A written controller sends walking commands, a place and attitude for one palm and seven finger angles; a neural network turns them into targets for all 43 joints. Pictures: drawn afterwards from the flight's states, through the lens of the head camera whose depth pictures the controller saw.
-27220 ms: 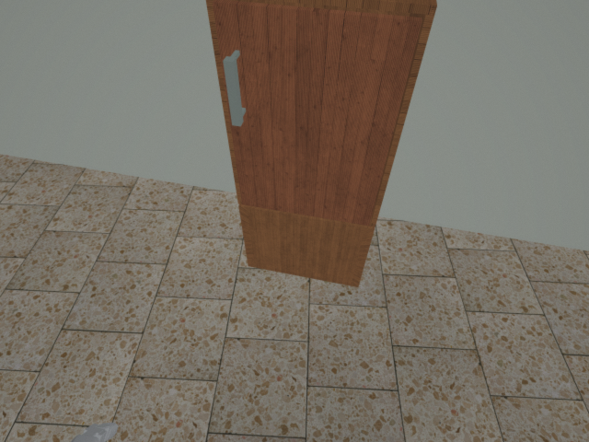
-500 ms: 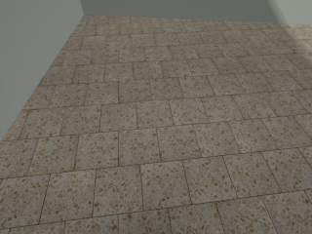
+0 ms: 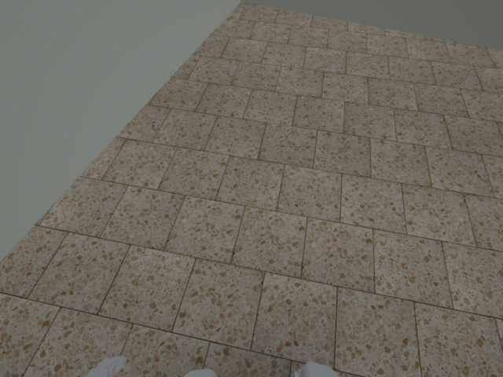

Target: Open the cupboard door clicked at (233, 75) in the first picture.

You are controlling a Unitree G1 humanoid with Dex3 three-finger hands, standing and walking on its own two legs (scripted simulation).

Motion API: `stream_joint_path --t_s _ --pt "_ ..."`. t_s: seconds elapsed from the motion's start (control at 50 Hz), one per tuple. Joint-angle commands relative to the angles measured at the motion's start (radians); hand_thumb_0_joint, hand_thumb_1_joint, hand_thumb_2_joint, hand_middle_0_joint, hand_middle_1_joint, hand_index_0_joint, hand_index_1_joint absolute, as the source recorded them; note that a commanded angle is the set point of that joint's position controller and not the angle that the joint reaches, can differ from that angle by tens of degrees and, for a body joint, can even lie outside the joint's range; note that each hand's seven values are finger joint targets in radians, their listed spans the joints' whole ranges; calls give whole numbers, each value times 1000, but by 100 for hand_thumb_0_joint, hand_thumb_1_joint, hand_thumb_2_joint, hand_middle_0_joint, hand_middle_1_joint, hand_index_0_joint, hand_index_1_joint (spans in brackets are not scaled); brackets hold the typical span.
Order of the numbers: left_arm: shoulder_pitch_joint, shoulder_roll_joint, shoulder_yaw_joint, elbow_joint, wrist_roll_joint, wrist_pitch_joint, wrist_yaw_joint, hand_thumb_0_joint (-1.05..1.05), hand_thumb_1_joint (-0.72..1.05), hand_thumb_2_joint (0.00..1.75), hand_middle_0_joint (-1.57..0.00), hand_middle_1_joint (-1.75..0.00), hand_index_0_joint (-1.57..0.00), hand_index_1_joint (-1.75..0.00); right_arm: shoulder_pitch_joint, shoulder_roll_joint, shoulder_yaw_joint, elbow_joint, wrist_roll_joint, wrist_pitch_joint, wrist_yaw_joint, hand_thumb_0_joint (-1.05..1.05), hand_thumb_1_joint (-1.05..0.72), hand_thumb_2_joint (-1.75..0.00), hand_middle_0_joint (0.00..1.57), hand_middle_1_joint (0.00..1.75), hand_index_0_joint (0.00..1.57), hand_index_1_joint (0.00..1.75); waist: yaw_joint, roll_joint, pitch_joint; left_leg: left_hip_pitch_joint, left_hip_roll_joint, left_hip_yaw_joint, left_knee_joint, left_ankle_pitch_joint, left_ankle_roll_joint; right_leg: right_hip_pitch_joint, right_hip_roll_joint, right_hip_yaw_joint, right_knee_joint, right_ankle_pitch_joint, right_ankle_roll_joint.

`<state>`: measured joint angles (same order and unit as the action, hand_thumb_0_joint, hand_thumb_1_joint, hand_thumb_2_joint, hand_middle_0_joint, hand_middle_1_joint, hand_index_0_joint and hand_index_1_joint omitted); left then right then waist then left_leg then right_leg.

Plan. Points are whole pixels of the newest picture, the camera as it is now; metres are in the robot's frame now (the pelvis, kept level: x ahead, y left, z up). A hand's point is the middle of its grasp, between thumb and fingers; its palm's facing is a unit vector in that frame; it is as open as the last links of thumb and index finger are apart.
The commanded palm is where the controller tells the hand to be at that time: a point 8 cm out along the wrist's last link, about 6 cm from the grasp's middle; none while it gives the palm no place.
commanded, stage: turn to face it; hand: left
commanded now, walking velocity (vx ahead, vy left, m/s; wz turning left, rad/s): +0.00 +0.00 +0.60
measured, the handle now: out of the picture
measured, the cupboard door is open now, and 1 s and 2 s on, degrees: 42 42 42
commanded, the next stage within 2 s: none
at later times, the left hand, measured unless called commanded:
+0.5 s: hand out of the picture +0.03 +0.19 -0.17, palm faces +0.35 -0.90 -0.24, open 7.4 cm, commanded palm none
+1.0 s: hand out of the picture -0.01 +0.15 -0.18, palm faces +0.61 -0.76 -0.22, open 7.4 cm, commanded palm none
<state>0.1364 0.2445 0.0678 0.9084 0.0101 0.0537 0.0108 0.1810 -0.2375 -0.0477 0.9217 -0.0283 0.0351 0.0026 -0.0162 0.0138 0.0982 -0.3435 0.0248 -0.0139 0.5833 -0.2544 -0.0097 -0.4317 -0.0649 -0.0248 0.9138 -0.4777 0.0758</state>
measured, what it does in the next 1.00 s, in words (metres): steps on the spot, turning left: right foot, then left foot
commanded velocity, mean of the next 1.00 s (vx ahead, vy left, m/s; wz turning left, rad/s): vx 0.00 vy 0.00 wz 0.60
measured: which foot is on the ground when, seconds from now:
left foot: down 0.00-0.06, up 0.08-0.34, down 0.36-0.66, up 0.68-0.92, down 0.94-1.00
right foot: up 0.00-0.04, down 0.06-0.36, up 0.38-0.64, down 0.66-0.94, up 0.96-1.00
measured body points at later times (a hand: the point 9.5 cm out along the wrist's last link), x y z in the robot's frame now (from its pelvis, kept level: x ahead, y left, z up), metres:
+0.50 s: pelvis +0.03 -0.03 +0.00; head +0.08 +0.00 +0.45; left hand +0.01 +0.24 -0.15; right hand +0.23 -0.24 -0.13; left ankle +0.01 +0.08 -0.73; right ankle +0.06 -0.17 -0.67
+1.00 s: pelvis +0.06 -0.06 -0.01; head +0.09 -0.01 +0.44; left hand -0.04 +0.19 -0.16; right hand +0.29 -0.21 -0.14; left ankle -0.01 +0.04 -0.73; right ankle +0.12 -0.18 -0.70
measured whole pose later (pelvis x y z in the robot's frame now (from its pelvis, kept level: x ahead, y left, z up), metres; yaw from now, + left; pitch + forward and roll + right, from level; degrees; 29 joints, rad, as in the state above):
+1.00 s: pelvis +0.06 -0.06 -0.01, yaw +39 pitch +1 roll +1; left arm 0.19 0.23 0.05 0.89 0.01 0.05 0.01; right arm 0.16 -0.23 -0.06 0.88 -0.02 0.04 0.03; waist -0.02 -0.05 0.11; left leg -0.34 0.00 0.05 0.64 -0.31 0.02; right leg -0.39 -0.14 -0.11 0.89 -0.53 0.08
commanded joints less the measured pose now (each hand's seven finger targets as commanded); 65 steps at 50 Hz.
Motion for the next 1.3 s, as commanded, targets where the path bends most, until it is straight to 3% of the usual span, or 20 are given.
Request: stream_joint_path --t_s 0.0,0.02,0.04,0.06,0.14,0.26,0.3,0.34,0.4,0.6,0.64,0.7,0.88,0.92,0.94,1.02,1.16,1.18,1.22,1.28 --pt "159 79 28 -52 6 -35 -2 0 90 90 -20 -30 -20 -30 -84 -207 -70 -93 3 -1 -10 0 -90 -90 20 30 20 30 64 103 -144 -97 138 -195 -126 34 95 280 51 -59 -355 194 -9" --pt "185 136 40 -55 16 -46 5 0 90 90 -20 -30 -20 -30 -85 -157 -67 -107 12 4 -4 0 -90 -90 20 30 20 30 78 -56 -132 -191 39 -119 13 -106 36 341 -66 66 -540 132 -42" --pt "181 234 56 -72 28 -54 14 0 90 90 -20 -30 -20 -30 -71 -80 -55 -130 15 3 6 0 -90 -90 20 30 20 30 85 -371 -119 -302 -94 37 294 -323 -34 339 -356 405 -702 105 -153" --pt "150 248 48 -96 18 -48 15 0 90 90 -20 -30 -20 -30 -88 -111 -59 -142 9 5 12 0 -90 -90 20 30 20 30 83 -280 -116 -228 -41 -16 502 -372 -22 205 -440 418 -719 123 -232" --pt "44 134 21 -113 19 -58 22 0 90 90 -20 -30 -20 -30 -68 -71 -46 -102 11 18 22 0 -90 -90 20 30 20 30 6 -269 -95 -208 21 34 558 -247 -47 218 -274 76 -572 533 -189" --pt "162 190 39 -51 15 -69 17 0 90 90 -20 -30 -20 -30 -96 -40 -21 -110 22 -6 26 0 -90 -90 20 30 20 30 50 -209 -194 -39 -41 148 30 -136 -38 439 -274 -23 -371 957 -152" --pt "120 190 44 -64 2 -64 11 0 90 90 -20 -30 -20 -30 -2 -96 -34 -90 15 -11 22 0 -90 -90 20 30 20 30 -12 -170 -225 183 -15 125 -154 104 -9 303 -254 -100 -233 842 -80" --pt "58 82 12 -142 -4 -50 5 0 90 90 -20 -30 -20 -30 121 -283 -81 -75 5 -13 10 0 -90 -90 20 30 20 30 -87 304 -241 429 423 -396 -186 800 253 -164 -56 -119 152 -202 33" --pt "-24 97 16 -133 3 -32 16 0 90 90 -20 -30 -20 -30 72 -236 -71 -73 3 -18 -18 0 -90 -90 20 30 20 30 -56 188 -179 303 314 -298 -158 641 234 -196 -55 32 260 -74 20" --pt "149 103 30 -78 3 -38 3 0 90 90 -20 -30 -20 -30 -96 -199 -71 -115 7 4 -7 0 -90 -90 20 30 20 30 63 96 -126 -85 117 -241 -112 76 93 306 41 -30 -413 204 -13" --pt "171 247 55 -90 24 -53 17 0 90 90 -20 -30 -20 -30 -88 -87 -56 -152 18 3 6 0 -90 -90 20 30 20 30 87 -349 -117 -274 -102 6 337 -344 -29 347 -393 424 -710 147 -186" --pt "32 165 32 -130 15 -49 24 0 90 90 -20 -30 -20 -30 -61 -105 -63 -116 7 25 19 0 -90 -90 20 30 20 30 13 -300 -77 -218 6 -20 669 -245 -26 160 -309 221 -654 183 -209" --pt "103 191 45 -78 6 -53 10 0 90 90 -20 -30 -20 -30 1 -77 -35 -88 18 -6 27 0 -90 -90 20 30 20 30 4 -148 -186 125 -21 111 -120 15 -25 277 -265 -73 -317 637 -98" --pt "65 85 19 -143 -6 -41 1 0 90 90 -20 -30 -20 -30 116 -261 -80 -79 3 -15 14 0 -90 -90 20 30 20 30 -62 292 -211 383 381 -407 -206 628 197 -155 -67 -145 53 -155 39" --pt "-8 101 15 -175 6 -32 8 0 90 90 -20 -30 -20 -30 179 -293 -86 -57 -3 -9 5 0 -90 -90 20 30 20 30 -96 193 -207 316 431 -426 -200 511 270 -164 -57 -34 185 -198 15" --pt "-16 82 20 -118 1 -26 3 0 90 90 -20 -30 -20 -30 45 -199 -60 -76 0 -24 -21 0 -90 -90 20 30 20 30 -19 158 -161 227 233 -261 -187 500 175 -143 -34 26 203 15 14" --pt "112 85 21 -83 -3 -36 2 0 90 90 -20 -30 -20 -30 -58 -202 -70 -94 5 -3 -14 0 -90 -90 20 30 20 30 44 138 -158 28 147 -253 -127 272 117 234 57 -34 -343 167 -9" --pt "156 119 33 -76 2 -45 8 0 90 90 -20 -30 -20 -30 -75 -169 -68 -108 12 -1 -10 0 -90 -90 20 30 20 30 69 53 -156 -74 85 -218 -42 130 68 353 -4 22 -514 218 -24" --pt "157 250 49 -88 18 -51 19 0 90 90 -20 -30 -20 -30 -75 -104 -59 -144 15 2 6 0 -90 -90 20 30 20 30 80 -328 -118 -248 -72 -18 435 -379 -23 310 -433 407 -699 214 -222" --pt "43 136 24 -115 12 -53 27 0 90 90 -20 -30 -20 -30 -72 -100 -59 -99 9 20 16 0 -90 -90 20 30 20 30 13 -276 -76 -233 10 -26 644 -243 -37 229 -293 172 -605 438 -213"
